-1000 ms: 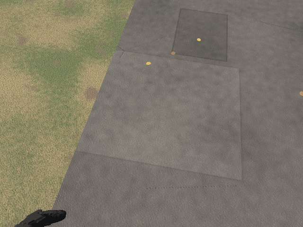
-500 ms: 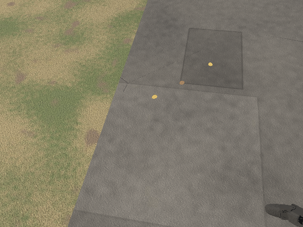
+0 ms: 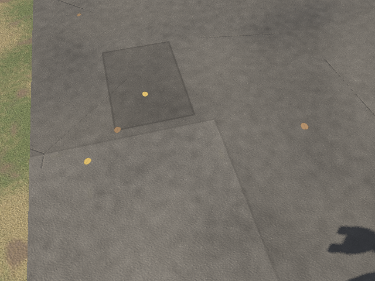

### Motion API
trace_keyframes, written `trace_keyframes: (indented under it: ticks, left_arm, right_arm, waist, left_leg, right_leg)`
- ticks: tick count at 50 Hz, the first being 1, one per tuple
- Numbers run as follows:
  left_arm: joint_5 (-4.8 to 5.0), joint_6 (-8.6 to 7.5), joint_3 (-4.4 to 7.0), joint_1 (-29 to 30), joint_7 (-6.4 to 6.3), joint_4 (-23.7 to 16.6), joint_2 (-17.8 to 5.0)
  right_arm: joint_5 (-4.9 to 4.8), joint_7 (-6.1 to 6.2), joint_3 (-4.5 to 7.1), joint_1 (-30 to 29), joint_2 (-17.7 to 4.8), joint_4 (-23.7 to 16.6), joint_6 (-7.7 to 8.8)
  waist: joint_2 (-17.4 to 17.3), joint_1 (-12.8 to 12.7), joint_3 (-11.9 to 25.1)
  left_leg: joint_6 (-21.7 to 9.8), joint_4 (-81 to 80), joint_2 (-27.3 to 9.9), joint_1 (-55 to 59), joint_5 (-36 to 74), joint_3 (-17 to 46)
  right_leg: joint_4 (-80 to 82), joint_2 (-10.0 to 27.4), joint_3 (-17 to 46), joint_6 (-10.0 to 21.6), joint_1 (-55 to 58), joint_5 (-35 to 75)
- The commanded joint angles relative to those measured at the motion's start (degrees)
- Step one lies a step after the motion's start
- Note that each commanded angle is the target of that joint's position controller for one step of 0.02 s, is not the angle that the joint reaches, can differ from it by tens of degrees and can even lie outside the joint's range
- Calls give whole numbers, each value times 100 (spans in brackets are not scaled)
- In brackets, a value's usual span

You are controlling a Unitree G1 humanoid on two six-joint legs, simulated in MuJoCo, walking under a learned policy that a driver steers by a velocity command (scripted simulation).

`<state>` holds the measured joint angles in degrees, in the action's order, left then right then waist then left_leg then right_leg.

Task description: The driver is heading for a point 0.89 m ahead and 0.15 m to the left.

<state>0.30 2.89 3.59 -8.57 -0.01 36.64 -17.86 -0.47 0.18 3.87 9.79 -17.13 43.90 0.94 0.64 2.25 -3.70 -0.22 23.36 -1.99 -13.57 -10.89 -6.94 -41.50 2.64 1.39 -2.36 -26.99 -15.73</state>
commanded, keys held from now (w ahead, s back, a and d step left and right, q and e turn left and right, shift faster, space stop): no key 0.14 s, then q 0.20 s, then w+q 0.46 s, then w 0.20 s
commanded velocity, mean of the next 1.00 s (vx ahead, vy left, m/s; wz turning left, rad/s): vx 0.24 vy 0.00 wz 0.27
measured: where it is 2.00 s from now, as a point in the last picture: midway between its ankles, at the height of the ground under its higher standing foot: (135, 210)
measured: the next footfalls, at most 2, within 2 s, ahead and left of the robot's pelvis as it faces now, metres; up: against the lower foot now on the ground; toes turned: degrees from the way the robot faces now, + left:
right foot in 0.04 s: +0.09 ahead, -0.13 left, +0.00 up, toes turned -1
left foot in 0.42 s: +0.04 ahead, +0.10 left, +0.00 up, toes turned +6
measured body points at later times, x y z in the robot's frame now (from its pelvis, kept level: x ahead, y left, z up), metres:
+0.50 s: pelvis +0.04 +0.00 -0.01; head +0.05 +0.02 +0.44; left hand +0.19 +0.28 -0.11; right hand +0.12 -0.29 -0.12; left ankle +0.00 +0.09 -0.74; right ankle +0.05 -0.13 -0.71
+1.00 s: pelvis +0.22 -0.01 +0.00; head +0.24 -0.02 +0.45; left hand +0.20 +0.27 -0.11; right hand +0.43 -0.24 -0.11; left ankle +0.15 +0.12 -0.66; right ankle +0.25 -0.12 -0.74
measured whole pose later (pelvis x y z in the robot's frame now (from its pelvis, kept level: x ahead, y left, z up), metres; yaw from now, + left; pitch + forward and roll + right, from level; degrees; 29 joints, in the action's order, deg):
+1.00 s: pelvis +0.22 -0.01 +0.00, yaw +21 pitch +2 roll -1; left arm -0.2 -5.9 3.8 -15.9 1.2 47.7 -14.8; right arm -1.4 0.4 3.9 15.7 -17.8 42.5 2.9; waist -2.9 -1.4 0.3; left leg -1.8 62.0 -2.1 -29.2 -18.2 4.1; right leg -20.4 -1.5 -1.1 1.4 -10.0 -12.0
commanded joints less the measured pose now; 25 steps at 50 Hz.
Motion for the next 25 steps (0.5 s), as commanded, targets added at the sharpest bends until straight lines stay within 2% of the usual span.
trace_keyframes:
  ticks: [1,2,3,4,5,6,7,8,10,11,12,14,17,18,20,21,22,23,24,25]
  left_arm:
    - [-28,-70,132,-412,47,-276,-421]
    - [-52,-86,168,-461,22,-263,-563]
    - [-95,-86,233,-549,-57,-354,-974]
    - [-217,-80,166,-216,-87,-478,-1036]
    - [-246,-152,108,-313,-54,-419,-704]
    - [-242,-229,59,-231,-29,-309,-622]
    - [-195,-277,77,-46,-18,-271,-669]
    - [-143,-312,21,179,-17,-245,-503]
    - [-183,-338,-43,440,-21,-134,-314]
    - [-200,-337,-40,469,-23,-79,-293]
    - [-201,-325,-10,448,-39,-28,-363]
    - [-155,-262,77,399,-98,62,-588]
    - [-74,-162,153,425,-189,147,-701]
    - [-41,-139,176,416,-214,171,-713]
    - [57,-131,211,489,-231,208,-672]
    - [53,-156,178,607,-222,186,-490]
    - [-21,-228,97,812,-184,-8,-88]
    - [97,-370,95,1509,-156,-276,-162]
    - [197,-525,188,1519,-118,-268,-375]
    - [195,-616,234,1214,-66,-121,-461]
  right_arm:
    - [-137,-13,170,-388,-900,-294,46]
    - [-115,-26,92,-112,-694,-150,58]
    - [117,-63,-53,137,-320,-151,90]
    - [205,-67,-134,259,-138,-254,90]
    - [139,-12,-21,-184,-584,-267,28]
    - [47,4,44,-195,-715,-244,-25]
    - [34,46,64,-51,-678,-115,-81]
    - [69,71,71,109,-672,0,-141]
    - [34,55,19,348,-481,173,-194]
    - [10,45,-13,317,-413,191,-195]
    - [-13,44,-17,200,-433,154,-197]
    - [-54,46,21,69,-584,62,-215]
    - [-64,33,47,125,-595,15,-252]
    - [-54,23,38,233,-543,39,-265]
    - [-24,0,57,504,-506,145,-283]
    - [-24,13,109,807,-631,235,-271]
    - [-49,84,248,1269,-1116,357,-230]
    - [20,36,333,1576,-1467,343,-95]
    - [190,63,231,1276,-1190,231,70]
    - [143,101,191,968,-1016,169,177]
  waist:
    - [-705,-377,866]
    - [-503,-377,868]
    - [483,-220,1223]
    - [1445,-58,1240]
    - [1019,-463,1177]
    - [915,-369,1051]
    - [791,-275,1009]
    - [754,-193,961]
    - [706,-33,933]
    - [713,-71,925]
    - [728,-149,899]
    - [755,-245,870]
    - [741,-232,785]
    - [720,-201,844]
    - [597,-84,681]
    - [216,24,478]
    - [-987,44,332]
    - [-1646,524,-114]
    - [-1235,339,-314]
    - [-1090,75,-284]
  left_leg:
    - [-976,-99,-1295,244,1394,905]
    - [-636,218,-1066,-37,982,758]
    - [-103,1186,-592,-554,-270,259]
    - [306,1850,-74,-1322,-2194,227]
    - [435,2554,-138,-1387,-2542,664]
    - [434,2914,-172,-1425,-2421,801]
    - [442,2988,-206,-1429,-2234,862]
    - [489,2894,-284,-1281,-1997,950]
    - [551,2534,-246,-663,-1552,866]
    - [555,2250,-224,-521,-1378,803]
    - [544,2056,-181,-488,-1254,742]
    - [493,1882,-99,-543,-1185,643]
    - [324,1623,-26,-555,-1074,481]
    - [205,1410,10,-396,-937,386]
    - [-197,853,130,108,-717,301]
    - [-530,406,-89,414,-1170,769]
    - [-1185,-351,-1012,802,-2330,2421]
    - [-1910,-1619,-1862,963,-3365,4642]
    - [-1854,-1744,-1953,969,-3242,4738]
    - [-1611,-1574,-1734,1058,-2784,4234]
  right_leg:
    - [1324,-245,-260,286,1305,664]
    - [1876,-169,-63,446,1888,1296]
    - [2031,894,1147,735,2710,3017]
    - [2033,1836,2149,1705,2671,3397]
    - [2161,1742,2130,2015,2310,3042]
    - [2172,1504,1793,1877,2171,2900]
    - [2157,1293,1537,1677,2102,2685]
    - [2170,1226,1302,1538,1964,2641]
    - [2131,974,781,1396,1562,2876]
    - [2104,922,650,1379,1575,2828]
    - [2078,954,640,1420,1639,2768]
    - [2016,1130,760,1539,1794,2642]
    - [1926,1330,840,1553,1889,2484]
    - [1993,1330,799,1483,1825,1727]
    - [2033,1074,618,1139,1222,-812]
    - [1543,789,315,861,628,-1665]
    - [82,4,-587,358,-459,-1846]
    - [-988,-707,-427,250,-1705,-2032]
    - [-1594,-308,247,317,-1977,-1673]
    - [-1644,-145,354,350,-1955,-1143]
